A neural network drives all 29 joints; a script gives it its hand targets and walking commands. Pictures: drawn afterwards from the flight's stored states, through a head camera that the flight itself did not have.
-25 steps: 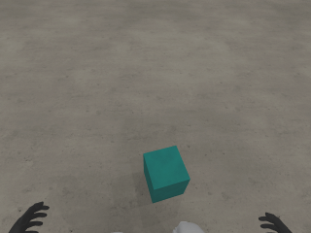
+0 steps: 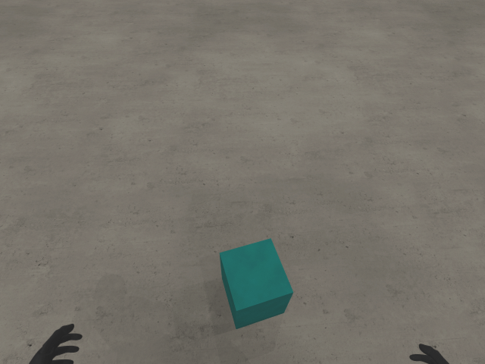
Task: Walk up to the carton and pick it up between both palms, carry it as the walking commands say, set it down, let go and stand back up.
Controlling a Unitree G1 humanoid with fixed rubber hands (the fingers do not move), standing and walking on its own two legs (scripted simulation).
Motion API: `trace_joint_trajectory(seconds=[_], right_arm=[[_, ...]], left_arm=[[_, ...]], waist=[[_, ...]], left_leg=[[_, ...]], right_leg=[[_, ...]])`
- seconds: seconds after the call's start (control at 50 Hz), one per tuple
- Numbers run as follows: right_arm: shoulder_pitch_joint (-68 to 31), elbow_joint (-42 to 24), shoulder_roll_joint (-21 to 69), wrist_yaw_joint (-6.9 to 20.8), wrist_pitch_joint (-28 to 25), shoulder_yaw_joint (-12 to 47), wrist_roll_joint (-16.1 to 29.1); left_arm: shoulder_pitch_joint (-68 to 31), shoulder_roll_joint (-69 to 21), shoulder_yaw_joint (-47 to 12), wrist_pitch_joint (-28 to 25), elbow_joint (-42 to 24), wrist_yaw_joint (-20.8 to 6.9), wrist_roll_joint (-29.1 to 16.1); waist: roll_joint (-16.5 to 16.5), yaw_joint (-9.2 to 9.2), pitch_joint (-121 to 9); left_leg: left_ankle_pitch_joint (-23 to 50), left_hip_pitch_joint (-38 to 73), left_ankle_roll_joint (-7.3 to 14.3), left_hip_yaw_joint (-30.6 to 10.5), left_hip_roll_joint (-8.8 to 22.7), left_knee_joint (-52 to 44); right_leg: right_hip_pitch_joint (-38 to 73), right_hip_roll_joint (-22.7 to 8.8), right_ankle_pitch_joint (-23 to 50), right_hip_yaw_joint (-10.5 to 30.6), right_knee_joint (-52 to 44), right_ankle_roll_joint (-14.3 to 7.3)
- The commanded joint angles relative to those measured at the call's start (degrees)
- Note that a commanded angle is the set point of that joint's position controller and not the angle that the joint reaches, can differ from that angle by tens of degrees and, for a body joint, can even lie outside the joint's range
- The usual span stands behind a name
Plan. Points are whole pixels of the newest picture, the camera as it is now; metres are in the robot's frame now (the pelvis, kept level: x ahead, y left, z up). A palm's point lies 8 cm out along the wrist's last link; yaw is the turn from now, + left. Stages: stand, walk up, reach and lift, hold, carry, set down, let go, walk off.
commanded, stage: walk up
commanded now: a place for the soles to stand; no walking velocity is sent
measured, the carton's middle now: (253, 284) +0.47 -0.05 -0.65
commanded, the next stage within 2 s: none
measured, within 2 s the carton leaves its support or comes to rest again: neither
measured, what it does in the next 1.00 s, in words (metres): steps to the right: right foot, then left foot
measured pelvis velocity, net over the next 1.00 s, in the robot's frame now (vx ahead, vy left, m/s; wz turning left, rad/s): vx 0.05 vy -0.18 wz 0.24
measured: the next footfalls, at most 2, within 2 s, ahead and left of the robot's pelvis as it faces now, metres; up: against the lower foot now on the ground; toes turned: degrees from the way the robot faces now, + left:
right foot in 0.54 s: +0.14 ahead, -0.24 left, +0.00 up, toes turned +2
left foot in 0.72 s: +0.07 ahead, -0.02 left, +0.00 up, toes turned +10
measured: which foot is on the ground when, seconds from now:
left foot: down 0.00-0.54, up 0.56-0.70, down 0.72-1.00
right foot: down 0.00-0.28, up 0.30-0.52, down 0.54-0.72, up 0.74-0.90, down 0.92-1.00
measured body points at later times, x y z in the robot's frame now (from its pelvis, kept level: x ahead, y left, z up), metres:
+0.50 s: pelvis +0.00 -0.05 -0.01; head +0.05 -0.04 +0.44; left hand +0.17 +0.29 -0.09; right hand +0.03 -0.42 -0.09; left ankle -0.04 +0.15 -0.74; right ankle +0.08 -0.22 -0.72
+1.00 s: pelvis +0.05 -0.18 -0.03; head +0.09 -0.16 +0.42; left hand +0.11 +0.17 -0.13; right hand +0.25 -0.50 -0.09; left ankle +0.03 +0.00 -0.73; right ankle +0.08 -0.32 -0.74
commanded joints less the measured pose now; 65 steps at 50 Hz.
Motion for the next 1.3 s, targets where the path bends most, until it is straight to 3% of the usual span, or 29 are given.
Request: trace_joint_trajectory(seconds=[0.0,0.24,0.28,0.32,0.38,0.4,0.46,0.48,0.5,0.52,0.54,0.56,0.6,0.66,0.68,0.72,0.76,0.82,0.86,0.88,0.9,0.92,0.94,0.96,1.02,1.06,1.16,1.2,1.28], right_arm=[[-2.2,-0.1,-9.1,-0.5,-1.0,-2.6,-0.8],[-2.6,3.3,-7.8,-0.9,-1.9,-2.6,-0.7],[14.1,3.1,-15.5,-5.2,-2.9,-5.8,-2.7],[15.4,-2.0,-17.1,-6.9,-3.0,-7.4,-4.7],[12.9,-6.9,-17.0,-7.9,-3.6,-8.8,-5.6],[16.4,-8.3,-16.6,-7.6,-3.6,-9.0,-5.1],[14.8,-12.2,-16.3,-6.8,-3.5,-8.4,-4.4],[13.5,-13.0,-17.4,-6.4,-3.1,-8.0,-4.7],[15.8,-13.9,-15.2,-5.7,-2.7,-6.8,-4.4],[18.9,-15.2,-10.3,-5.6,-2.3,-5.9,-4.6],[17.0,-16.8,-8.0,-6.0,-2.0,-4.6,-2.8],[16.1,-18.0,-10.1,-6.8,-1.7,-5.4,-1.2],[20.6,-17.9,-11.9,-6.6,-2.1,-4.9,-0.1],[29.6,-14.4,-13.0,-6.4,-2.2,-5.1,-1.3],[29.2,-14.6,-13.3,-6.1,-2.4,-5.4,-1.8],[16.8,-21.1,-22.1,-6.0,-3.1,-6.9,-2.6],[11.6,-23.0,-18.8,-6.3,-3.4,-6.3,-3.0],[11.8,-22.4,-16.8,-5.0,-2.7,-5.3,-3.2],[12.2,-23.0,-16.0,-4.4,-1.7,-4.5,-2.6],[10.6,-23.3,-16.1,-4.0,-1.0,-4.7,-1.7],[11.3,-23.9,-12.5,-3.6,-0.8,-4.0,-1.5],[14.6,-23.2,-10.5,-3.4,-0.9,-3.6,0.0],[11.4,-22.7,-13.4,-4.2,-0.3,-4.1,-0.2],[12.1,-21.8,-13.5,-4.5,-0.7,-3.8,0.2],[13.3,-17.7,-12.2,-4.1,-1.6,-3.1,-0.3],[5.3,-17.0,-15.2,-3.1,-1.3,-4.0,-0.5],[5.4,-13.1,-13.6,-2.9,-0.6,-3.2,-0.5],[4.5,-11.6,-11.9,-2.5,-0.6,-2.5,-0.9],[2.2,-9.1,-13.0,-2.0,-0.9,-3.0,-0.7]], left_arm=[[-1.3,11.1,2.9,-1.0,-0.2,0.4,-0.1],[-1.4,8.7,3.7,-1.2,3.2,0.7,0.4],[-6.2,8.8,7.1,1.6,-5.7,-3.0,5.4],[-7.5,7.9,8.5,3.0,-11.8,-4.8,6.7],[-5.2,6.3,9.1,3.2,-17.6,-5.5,6.1],[-5.7,6.5,9.4,3.0,-18.5,-6.1,5.9],[-0.2,7.3,10.0,3.4,-20.5,-6.4,5.7],[4.9,5.2,9.5,3.3,-19.8,-6.2,5.2],[9.4,8.3,9.9,2.7,-17.7,-5.7,5.2],[12.5,14.5,11.7,2.8,-19.4,-5.4,5.6],[11.0,16.5,11.3,2.5,-21.6,-4.4,4.8],[9.9,16.3,11.5,2.7,-22.1,-3.5,3.9],[2.2,13.0,10.5,3.8,-24.3,-2.6,3.1],[-4.8,10.3,8.2,4.5,-25.6,-3.0,2.8],[-3.3,8.8,7.0,4.3,-25.0,-2.5,2.7],[2.2,7.5,7.3,4.9,-23.8,-2.5,1.2],[2.7,10.9,8.1,5.0,-24.9,-2.8,2.1],[6.2,8.8,6.8,3.6,-22.3,-3.2,2.9],[7.2,8.3,6.6,2.8,-21.7,-2.6,2.4],[9.2,10.1,7.2,1.8,-20.4,-2.3,2.4],[10.3,13.4,7.5,1.2,-20.3,-2.0,2.9],[3.7,17.1,8.0,1.2,-20.7,-1.8,2.2],[5.1,15.1,7.6,1.0,-21.4,-1.8,2.3],[3.6,14.5,7.3,1.1,-21.4,-1.7,2.0],[1.8,11.7,4.6,1.6,-19.1,-1.2,1.0],[4.7,11.2,4.3,0.8,-19.2,-1.3,0.4],[3.0,13.4,4.4,0.6,-15.7,-1.0,0.3],[0.4,12.7,3.7,0.5,-16.1,-1.2,0.6],[0.4,12.1,3.5,0.2,-13.3,-1.2,-0.1]], waist=[[1.5,0.68,-4.5],[0.2,-0.45,-5.3],[4.2,-4.04,-2.3],[5.4,-3.76,0.1],[10.6,-1.49,-0.3],[8.4,-3.21,0.4],[5.6,-0.32,0.3],[7.4,3.4,-2.8],[2.1,3.66,-3.9],[-13.4,6.14,-10.2],[-17.7,7.24,-8.8],[-14.9,8.54,-8.0],[-15.2,2.89,-3.6],[-11.4,-3.79,-3.9],[-10.0,-4.25,-4.3],[14.6,-1.43,0.2],[11.5,-0.39,3.8],[13.9,-0.89,-1.0],[14.1,-0.45,-1.7],[13.2,0.99,-2.1],[2.8,1.45,-2.9],[-10.1,-1.32,-4.5],[-9.4,2.18,-3.7],[-7.8,0.4,-3.8],[-7.4,-2.73,-4.9],[-3.1,2.53,-5.1],[-3.0,0.21,-2.6],[-7.4,-0.98,-5.2],[-4.4,0.06,-5.1]], left_leg=[[3.4,0.7,3.1,-3.5,3.2,-5.2],[6.1,-0.2,3.6,-3.9,5.4,-7.9],[7.4,6.3,12.2,-17.2,15.6,-7.9],[13.6,8.6,18.9,-23.6,23.3,-5.9],[9.5,3.4,14.9,-18.4,18.7,-3.5],[13.6,1.9,14.5,-16.3,16.8,-3.0],[18.1,-12.6,12.1,-11.6,12.0,0.5],[15.9,-19.5,11.0,-9.9,11.3,3.8],[12.0,-22.0,8.6,-3.9,4.9,13.5],[-3.7,-25.6,5.1,-0.4,-1.2,28.6],[-25.2,-29.9,3.7,-4.6,-6.9,36.0],[-24.2,-27.7,5.0,-7.8,-4.8,43.0],[-20.4,-20.7,4.8,-7.3,-0.3,36.5],[1.6,-5.1,4.9,0.1,-2.6,16.0],[3.2,-0.6,5.4,-4.6,-1.7,10.7],[-14.4,-15.9,14.8,-42.4,18.4,-7.7],[-5.9,-20.0,19.8,-33.7,17.0,-1.3],[13.6,-14.6,13.8,-16.9,9.5,6.7],[21.1,-12.7,10.8,-14.9,6.6,11.6],[18.2,-18.3,9.0,-12.2,4.8,16.5],[9.5,-21.1,5.4,-9.2,-0.6,27.1],[-4.5,-18.7,2.9,-8.5,-3.9,26.1],[-20.4,-17.8,3.6,-10.5,-3.9,29.0],[-19.5,-15.9,4.1,-11.2,-3.9,27.5],[5.1,-6.2,4.9,-9.1,-1.5,8.1],[19.9,-8.9,5.6,-16.6,1.4,10.1],[11.3,-9.6,3.3,-9.0,-1.6,13.8],[12.1,-6.5,3.8,-9.8,-0.8,11.4],[19.2,-6.7,3.6,-9.9,0.2,8.6]], right_leg=[[1.2,-7.8,5.2,9.6,-8.1,-3.7],[3.7,-5.7,6.9,6.4,-8.7,-2.6],[-12.9,-0.2,-9.4,-3.0,8.6,-1.9],[-26.6,-4.8,-17.9,2.9,23.5,-0.3],[-25.8,-9.4,-15.3,8.6,24.4,3.4],[-22.8,-7.4,-14.0,3.5,19.7,3.1],[-5.2,-3.9,-8.5,-1.5,14.3,0.4],[5.3,-3.5,-3.2,-2.5,10.4,-1.3],[11.1,0.0,-3.2,-5.5,6.4,-2.6],[15.7,-9.6,-2.4,7.1,0.6,-6.4],[11.4,-19.5,-1.3,19.0,-6.3,-12.1],[8.3,-20.2,-4.0,17.0,-6.2,-17.4],[-3.4,-16.6,-7.5,9.4,-2.2,-15.6],[-10.4,-12.5,-4.7,3.1,5.8,-10.6],[-14.4,-11.1,-6.8,2.6,12.5,-7.4],[-15.1,-2.6,-21.9,4.7,30.7,-1.5],[-13.0,-5.2,-19.5,6.9,39.4,-1.6],[-9.2,-3.5,-20.9,1.9,26.7,-1.6],[-4.6,-0.2,-16.0,-3.9,14.3,-1.9],[4.0,-1.2,-8.2,-2.2,3.3,-2.8],[3.9,-8.8,-3.0,10.7,-4.3,-3.8],[0.9,-16.3,8.3,15.4,-3.3,-10.3],[-1.5,-17.8,14.4,16.6,-1.2,-14.3],[-1.8,-18.3,18.3,14.4,1.8,-15.0],[-2.4,-13.6,18.7,6.0,6.3,-6.3],[1.5,-8.9,8.3,1.8,5.5,-1.9],[0.7,-13.7,10.6,3.5,-1.4,-5.0],[-1.1,-11.3,3.6,0.6,-1.8,-5.3],[1.7,-9.8,-0.3,-2.0,-2.8,-3.4]])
